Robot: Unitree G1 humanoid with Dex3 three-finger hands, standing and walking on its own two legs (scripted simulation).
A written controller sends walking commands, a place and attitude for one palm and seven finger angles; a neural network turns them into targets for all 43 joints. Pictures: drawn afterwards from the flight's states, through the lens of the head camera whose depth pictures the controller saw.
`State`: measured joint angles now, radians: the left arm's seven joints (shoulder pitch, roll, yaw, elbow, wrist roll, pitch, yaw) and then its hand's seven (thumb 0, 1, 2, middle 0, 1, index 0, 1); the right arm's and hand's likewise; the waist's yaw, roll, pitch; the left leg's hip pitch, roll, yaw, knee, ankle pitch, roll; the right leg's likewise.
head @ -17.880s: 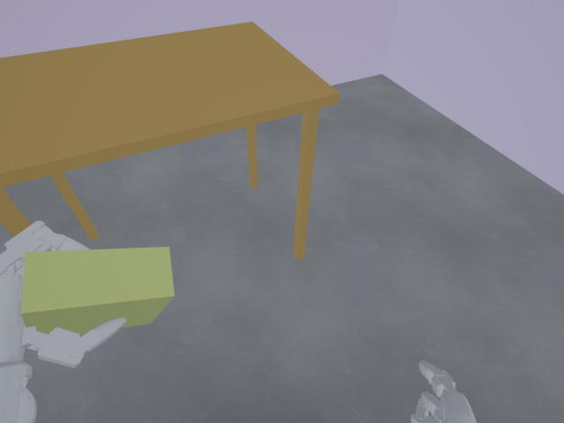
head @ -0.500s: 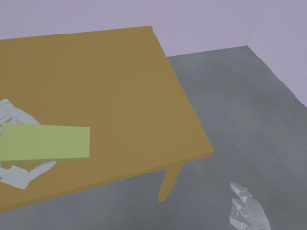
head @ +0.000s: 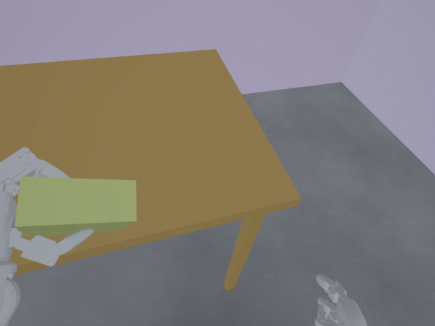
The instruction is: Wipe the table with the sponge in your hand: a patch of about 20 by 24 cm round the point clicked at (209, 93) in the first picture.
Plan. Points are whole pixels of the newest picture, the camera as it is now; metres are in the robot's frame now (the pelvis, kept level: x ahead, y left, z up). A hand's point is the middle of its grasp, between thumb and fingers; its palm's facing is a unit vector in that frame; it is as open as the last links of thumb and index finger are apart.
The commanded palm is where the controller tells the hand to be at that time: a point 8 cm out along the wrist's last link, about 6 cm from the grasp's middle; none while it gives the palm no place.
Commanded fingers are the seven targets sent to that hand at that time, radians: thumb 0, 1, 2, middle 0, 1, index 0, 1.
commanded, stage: come to a stop and stand still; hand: left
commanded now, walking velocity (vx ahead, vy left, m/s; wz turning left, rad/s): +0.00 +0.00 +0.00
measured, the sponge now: (95, 209) +0.24 +0.21 +0.13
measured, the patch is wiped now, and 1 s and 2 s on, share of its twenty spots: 0.00 0.00 0.00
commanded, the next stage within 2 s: look again from close up in 0.16 s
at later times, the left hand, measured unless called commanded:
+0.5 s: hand (50, 206) +0.22 +0.25 +0.16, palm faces +0.37 -0.86 -0.35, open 9.9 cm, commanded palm +0.16 +0.28 +0.18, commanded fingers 0.00 0.10 1.30 -1.20 -1.60 -1.20 -1.60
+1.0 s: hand (104, 188) +0.25 +0.20 +0.17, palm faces +0.28 -0.89 -0.35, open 9.9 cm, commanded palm +0.19 +0.23 +0.18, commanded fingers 0.00 0.10 1.30 -1.20 -1.60 -1.20 -1.60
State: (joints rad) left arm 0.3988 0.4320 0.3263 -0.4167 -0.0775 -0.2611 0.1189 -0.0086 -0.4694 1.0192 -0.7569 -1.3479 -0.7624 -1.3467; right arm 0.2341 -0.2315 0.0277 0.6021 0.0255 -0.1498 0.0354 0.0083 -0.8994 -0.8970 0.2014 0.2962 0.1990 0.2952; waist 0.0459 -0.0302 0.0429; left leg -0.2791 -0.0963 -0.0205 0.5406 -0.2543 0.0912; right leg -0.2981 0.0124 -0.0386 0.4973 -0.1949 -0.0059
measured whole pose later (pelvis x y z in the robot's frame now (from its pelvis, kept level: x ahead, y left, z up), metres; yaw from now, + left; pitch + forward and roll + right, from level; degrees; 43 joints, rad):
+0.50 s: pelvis +0.01 +0.00 +0.00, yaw +0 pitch +0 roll -1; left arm 0.43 0.43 0.33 -0.45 -0.10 -0.24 0.12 -0.01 -0.47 1.02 -0.76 -1.35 -0.76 -1.35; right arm 0.20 -0.23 0.01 0.61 0.03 -0.15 0.03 0.01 -0.90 -0.90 0.20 0.30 0.20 0.30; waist 0.04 -0.03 0.04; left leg -0.26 -0.10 -0.02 0.52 -0.25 0.09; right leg -0.28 0.01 -0.04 0.48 -0.19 0.00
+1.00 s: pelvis +0.01 -0.03 +0.00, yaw -5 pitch +2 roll +0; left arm 0.39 0.43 0.35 -0.51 -0.09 -0.16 0.11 -0.01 -0.47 1.02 -0.75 -1.35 -0.76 -1.35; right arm 0.15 -0.14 0.02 0.57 0.01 -0.09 0.04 0.01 -0.90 -0.90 0.20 0.30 0.20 0.30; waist 0.05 -0.07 0.05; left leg -0.27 -0.03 0.05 0.49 -0.25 0.04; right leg -0.24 0.00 -0.01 0.51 -0.28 0.00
